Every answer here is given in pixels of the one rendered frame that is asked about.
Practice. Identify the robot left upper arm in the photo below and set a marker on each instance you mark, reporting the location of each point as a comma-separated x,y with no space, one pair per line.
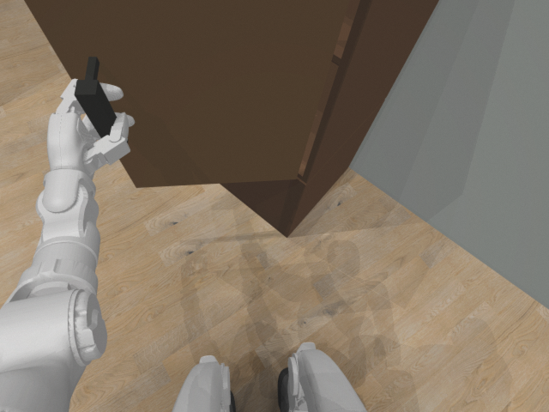
46,342

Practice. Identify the handle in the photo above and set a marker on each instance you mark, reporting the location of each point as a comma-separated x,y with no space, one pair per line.
93,100

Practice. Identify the robot left thigh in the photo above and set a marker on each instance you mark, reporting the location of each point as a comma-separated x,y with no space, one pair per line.
206,389

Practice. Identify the robot left forearm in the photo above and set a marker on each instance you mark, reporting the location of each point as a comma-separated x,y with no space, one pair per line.
68,250

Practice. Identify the left robot hand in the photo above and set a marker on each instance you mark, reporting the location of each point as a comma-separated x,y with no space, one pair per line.
69,137

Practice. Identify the robot thigh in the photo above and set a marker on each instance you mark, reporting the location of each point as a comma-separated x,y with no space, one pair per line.
314,376
206,389

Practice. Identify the cupboard door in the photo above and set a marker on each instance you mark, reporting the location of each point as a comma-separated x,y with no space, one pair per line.
221,91

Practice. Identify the robot right thigh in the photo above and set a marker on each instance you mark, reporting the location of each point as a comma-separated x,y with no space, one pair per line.
314,376

